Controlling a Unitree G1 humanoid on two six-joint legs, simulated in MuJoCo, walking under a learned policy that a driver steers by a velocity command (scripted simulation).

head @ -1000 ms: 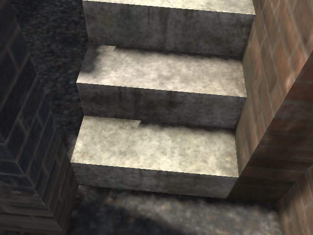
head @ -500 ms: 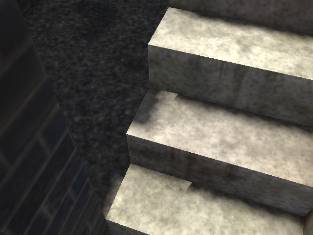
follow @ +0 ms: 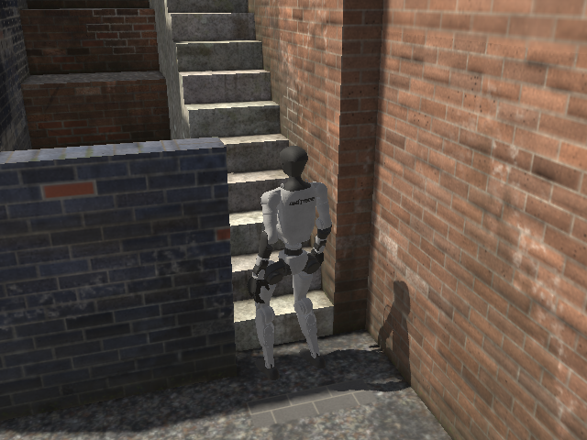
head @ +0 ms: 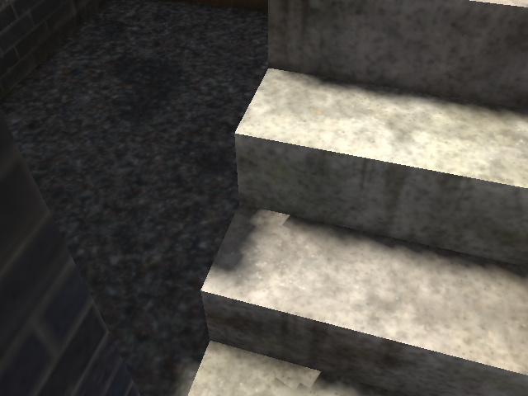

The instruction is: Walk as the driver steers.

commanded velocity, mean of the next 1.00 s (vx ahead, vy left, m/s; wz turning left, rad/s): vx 0.20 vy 0.00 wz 0.00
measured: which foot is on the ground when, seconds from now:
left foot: down 0.00-1.00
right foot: down 0.00-1.00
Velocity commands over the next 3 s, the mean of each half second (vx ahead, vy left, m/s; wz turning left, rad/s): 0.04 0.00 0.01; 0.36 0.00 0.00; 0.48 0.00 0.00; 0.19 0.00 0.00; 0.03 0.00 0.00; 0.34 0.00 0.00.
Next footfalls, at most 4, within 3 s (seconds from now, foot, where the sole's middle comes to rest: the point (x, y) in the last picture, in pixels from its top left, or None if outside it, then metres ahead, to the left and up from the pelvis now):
none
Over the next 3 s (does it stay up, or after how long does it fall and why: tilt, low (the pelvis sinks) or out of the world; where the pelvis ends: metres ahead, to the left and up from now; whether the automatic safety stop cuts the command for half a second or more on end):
stays up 0.06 -0.02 0.02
